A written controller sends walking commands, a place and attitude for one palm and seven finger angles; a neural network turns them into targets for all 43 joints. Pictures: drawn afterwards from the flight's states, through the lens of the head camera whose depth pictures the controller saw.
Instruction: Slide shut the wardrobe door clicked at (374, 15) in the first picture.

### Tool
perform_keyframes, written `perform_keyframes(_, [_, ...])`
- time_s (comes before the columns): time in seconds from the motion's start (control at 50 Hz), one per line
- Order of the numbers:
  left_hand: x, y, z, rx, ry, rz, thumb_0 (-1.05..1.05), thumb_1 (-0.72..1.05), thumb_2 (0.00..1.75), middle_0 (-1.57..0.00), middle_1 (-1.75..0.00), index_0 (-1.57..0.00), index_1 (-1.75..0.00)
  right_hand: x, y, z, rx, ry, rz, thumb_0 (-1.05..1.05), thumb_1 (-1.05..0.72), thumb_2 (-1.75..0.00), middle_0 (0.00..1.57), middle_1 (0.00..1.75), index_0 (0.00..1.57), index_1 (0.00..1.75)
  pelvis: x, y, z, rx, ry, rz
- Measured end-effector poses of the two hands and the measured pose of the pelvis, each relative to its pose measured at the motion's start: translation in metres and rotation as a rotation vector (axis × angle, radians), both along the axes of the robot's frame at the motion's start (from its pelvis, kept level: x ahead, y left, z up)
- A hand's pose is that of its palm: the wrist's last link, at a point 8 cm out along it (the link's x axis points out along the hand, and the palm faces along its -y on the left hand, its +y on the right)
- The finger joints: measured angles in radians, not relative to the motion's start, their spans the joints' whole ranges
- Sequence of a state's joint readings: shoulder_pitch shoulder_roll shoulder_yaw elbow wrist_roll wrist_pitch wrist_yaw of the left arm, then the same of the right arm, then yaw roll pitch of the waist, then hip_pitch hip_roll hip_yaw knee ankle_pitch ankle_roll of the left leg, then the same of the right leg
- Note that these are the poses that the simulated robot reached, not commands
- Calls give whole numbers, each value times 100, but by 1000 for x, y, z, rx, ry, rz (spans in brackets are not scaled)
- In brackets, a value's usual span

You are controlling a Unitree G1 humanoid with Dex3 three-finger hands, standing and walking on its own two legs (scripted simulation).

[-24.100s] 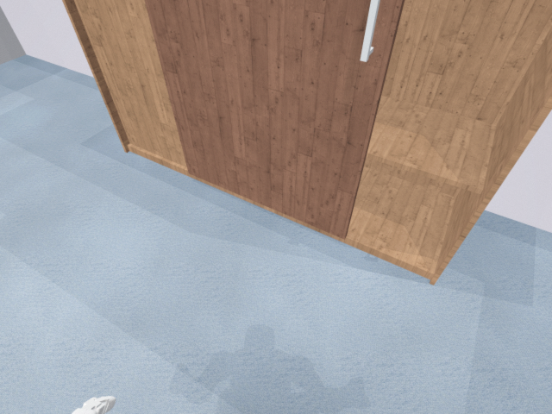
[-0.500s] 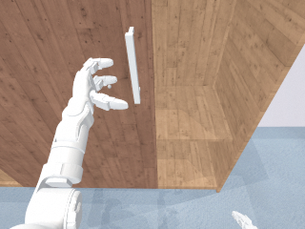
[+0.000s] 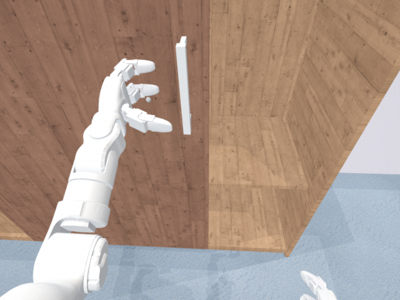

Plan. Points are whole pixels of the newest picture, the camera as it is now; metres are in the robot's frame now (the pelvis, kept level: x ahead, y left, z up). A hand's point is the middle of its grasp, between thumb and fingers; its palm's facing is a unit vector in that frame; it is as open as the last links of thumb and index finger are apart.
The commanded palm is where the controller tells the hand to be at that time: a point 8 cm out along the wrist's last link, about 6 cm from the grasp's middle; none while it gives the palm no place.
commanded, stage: move the hooked fingers beside the handle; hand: left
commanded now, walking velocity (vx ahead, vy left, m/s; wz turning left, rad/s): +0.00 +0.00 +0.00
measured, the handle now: (185, 89) +0.50 +0.05 +0.20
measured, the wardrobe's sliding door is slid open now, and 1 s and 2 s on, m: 0.39 0.39 0.39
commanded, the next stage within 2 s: none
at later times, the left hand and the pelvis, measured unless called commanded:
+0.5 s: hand (156, 115) +0.43 +0.11 +0.18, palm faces -0.03 -1.00 +0.02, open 14.0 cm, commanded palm +0.40 +0.16 +0.20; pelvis +0.01 +0.01 +0.00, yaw -1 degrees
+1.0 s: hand (153, 103) +0.41 +0.11 +0.22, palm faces +0.00 -1.00 -0.01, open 14.0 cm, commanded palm +0.41 +0.16 +0.20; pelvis +0.01 +0.00 +0.00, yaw +0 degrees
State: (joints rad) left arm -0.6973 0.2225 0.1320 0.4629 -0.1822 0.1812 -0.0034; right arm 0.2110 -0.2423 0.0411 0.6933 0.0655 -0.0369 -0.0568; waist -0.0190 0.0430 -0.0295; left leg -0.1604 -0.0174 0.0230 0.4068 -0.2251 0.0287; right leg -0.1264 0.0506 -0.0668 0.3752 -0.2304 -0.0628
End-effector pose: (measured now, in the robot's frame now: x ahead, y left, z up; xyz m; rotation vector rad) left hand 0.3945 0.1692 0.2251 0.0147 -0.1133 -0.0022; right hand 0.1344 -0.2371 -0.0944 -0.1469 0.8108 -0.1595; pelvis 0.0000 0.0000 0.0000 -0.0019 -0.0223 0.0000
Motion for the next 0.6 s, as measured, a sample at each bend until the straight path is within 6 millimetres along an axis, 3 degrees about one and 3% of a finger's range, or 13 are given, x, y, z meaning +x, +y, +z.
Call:
perform_keyframes(0.12, [11,-6,-28,-17,160,-18,-1,-51,30,-30,-120,-30,-120,-13,1,-7,6,36,-21,1,-91,-90,20,30,20,30,-1,4,0,-1,19,-2])
perform_keyframes(0.18, [13,-10,-39,-28,152,-15,-2,-50,30,-30,-120,-30,-120,-21,0,-9,3,51,-35,1,-91,-90,20,30,20,30,-1,5,0,0,23,-9])
perform_keyframes(0.34, [20,-5,-1,-6,-30,6,-2,-50,30,-30,-120,-30,-120,-35,-3,-11,2,82,-63,1,-91,-90,20,30,20,30,6,5,1,1,20,-24])
perform_keyframes(0.4, [23,-3,-5,8,40,-6,-2,-50,30,-30,-120,-30,-120,-35,-3,-13,8,93,-67,1,-91,-90,20,30,20,30,9,6,1,-1,22,-21])
perform_keyframes(0.52, [12,-6,-48,-34,172,-22,-1,-50,30,-29,-120,-30,-120,-25,-4,-10,1,76,-58,1,-91,-90,20,30,20,30,9,8,1,-1,22,-19])
perform_keyframes(0.6, [2,-7,-34,-22,35,1,-2,-50,30,-30,-120,-30,-120,-11,-3,-3,-7,24,-39,1,-91,-90,20,30,20,30,9,7,1,2,15,-22])
